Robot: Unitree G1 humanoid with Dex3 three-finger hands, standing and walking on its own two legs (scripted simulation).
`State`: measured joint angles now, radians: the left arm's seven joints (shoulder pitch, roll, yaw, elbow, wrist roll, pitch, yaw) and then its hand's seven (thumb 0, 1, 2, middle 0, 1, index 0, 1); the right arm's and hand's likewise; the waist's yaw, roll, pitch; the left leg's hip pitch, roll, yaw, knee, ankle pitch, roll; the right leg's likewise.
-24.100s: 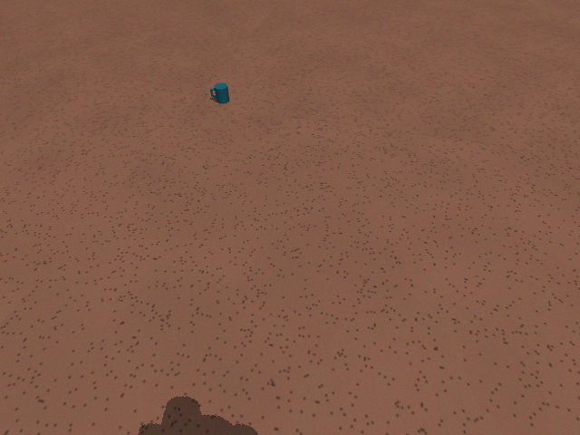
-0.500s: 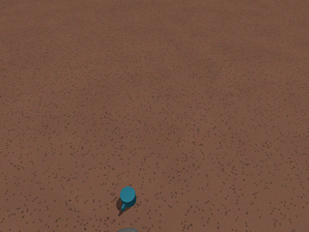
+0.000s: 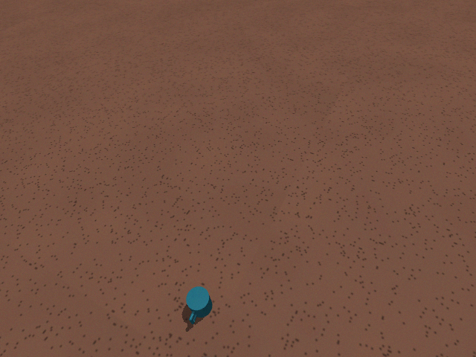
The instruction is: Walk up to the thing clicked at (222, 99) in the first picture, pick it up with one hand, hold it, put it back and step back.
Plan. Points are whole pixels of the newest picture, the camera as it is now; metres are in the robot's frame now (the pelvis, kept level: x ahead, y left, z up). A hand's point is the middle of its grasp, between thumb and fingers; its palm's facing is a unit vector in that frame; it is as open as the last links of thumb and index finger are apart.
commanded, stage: walk up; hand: left
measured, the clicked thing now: (197, 306) +0.39 +0.23 -0.71
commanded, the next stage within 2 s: stand in 0.22 s
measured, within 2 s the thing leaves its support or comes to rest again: neither
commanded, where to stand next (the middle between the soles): +0.03 -0.02 m, yaw +0 degrees
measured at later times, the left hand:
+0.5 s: hand out of the picture +0.12 +0.26 -0.14, palm faces -0.01 -0.94 -0.33, open 7.4 cm
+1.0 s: hand out of the picture +0.09 +0.26 -0.14, palm faces -0.01 -0.94 -0.33, open 7.4 cm
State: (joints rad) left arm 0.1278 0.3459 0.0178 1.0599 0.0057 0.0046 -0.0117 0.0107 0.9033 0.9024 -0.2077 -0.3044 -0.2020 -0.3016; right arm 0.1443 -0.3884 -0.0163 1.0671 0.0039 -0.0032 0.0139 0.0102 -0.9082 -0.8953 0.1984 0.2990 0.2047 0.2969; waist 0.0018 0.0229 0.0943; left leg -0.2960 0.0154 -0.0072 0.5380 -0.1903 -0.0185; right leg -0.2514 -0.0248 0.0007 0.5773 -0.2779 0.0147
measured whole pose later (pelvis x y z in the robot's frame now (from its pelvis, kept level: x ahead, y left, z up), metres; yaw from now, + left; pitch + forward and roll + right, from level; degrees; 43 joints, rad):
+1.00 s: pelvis +0.02 +0.01 +0.02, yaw +0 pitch -2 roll +0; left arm 0.12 0.36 0.01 1.14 0.01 -0.01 -0.01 0.01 0.90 0.90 -0.21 -0.30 -0.20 -0.30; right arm 0.08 -0.35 -0.01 1.15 -0.01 -0.01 0.02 0.01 -0.91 -0.90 0.20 0.30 0.21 0.30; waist 0.00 -0.01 0.05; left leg -0.18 0.01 0.00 0.34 -0.13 -0.01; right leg -0.12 -0.03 0.00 0.34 -0.19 0.03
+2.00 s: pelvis +0.05 +0.01 +0.02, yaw +0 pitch -2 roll +0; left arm 0.11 0.36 0.00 1.13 0.01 -0.01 0.00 0.01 0.90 0.90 -0.21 -0.30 -0.20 -0.30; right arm 0.09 -0.35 0.00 1.15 -0.01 -0.01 0.01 0.01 -0.91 -0.90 0.20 0.30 0.21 0.30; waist 0.00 0.00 0.05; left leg -0.15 0.02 0.00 0.33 -0.16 -0.01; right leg -0.08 -0.03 0.00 0.31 -0.21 0.02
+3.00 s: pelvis +0.03 +0.01 -0.03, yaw -1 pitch +12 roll -1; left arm 0.04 0.31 0.16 0.88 0.19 0.09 0.01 0.00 -0.26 0.96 -0.08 -1.05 -0.09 -1.03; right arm 0.25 -0.25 -0.04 0.67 0.01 -0.07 0.00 0.01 -0.93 -0.91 0.20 0.30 0.21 0.30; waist -0.02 0.00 -0.06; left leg -0.70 0.03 0.00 0.87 -0.38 -0.01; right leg -0.63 -0.01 0.02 0.85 -0.43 0.03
